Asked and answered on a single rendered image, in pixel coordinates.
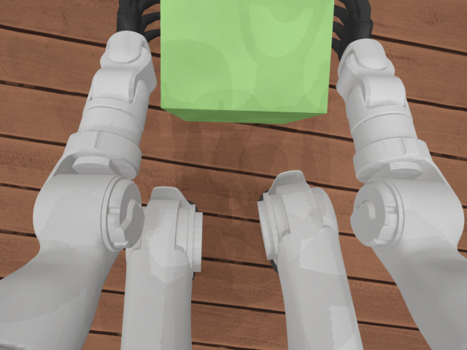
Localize robot left hand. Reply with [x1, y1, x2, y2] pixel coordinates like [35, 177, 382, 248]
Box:
[116, 0, 161, 43]

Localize robot right forearm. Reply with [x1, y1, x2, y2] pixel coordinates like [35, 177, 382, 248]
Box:
[336, 39, 464, 227]

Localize robot left forearm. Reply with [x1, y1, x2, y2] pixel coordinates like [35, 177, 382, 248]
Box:
[33, 31, 157, 234]

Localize right robot upper arm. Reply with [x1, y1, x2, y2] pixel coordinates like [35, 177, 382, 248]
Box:
[350, 178, 467, 350]

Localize robot right hand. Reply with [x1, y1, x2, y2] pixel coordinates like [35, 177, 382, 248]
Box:
[331, 0, 374, 62]

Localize left robot upper arm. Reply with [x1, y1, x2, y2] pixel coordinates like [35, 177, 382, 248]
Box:
[0, 174, 145, 350]

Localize robot right thigh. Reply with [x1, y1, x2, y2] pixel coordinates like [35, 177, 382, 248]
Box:
[258, 182, 363, 350]

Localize carton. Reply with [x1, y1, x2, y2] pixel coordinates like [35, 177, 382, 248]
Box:
[161, 0, 334, 124]

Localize right robot shin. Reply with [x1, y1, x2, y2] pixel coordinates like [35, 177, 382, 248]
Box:
[268, 170, 339, 264]

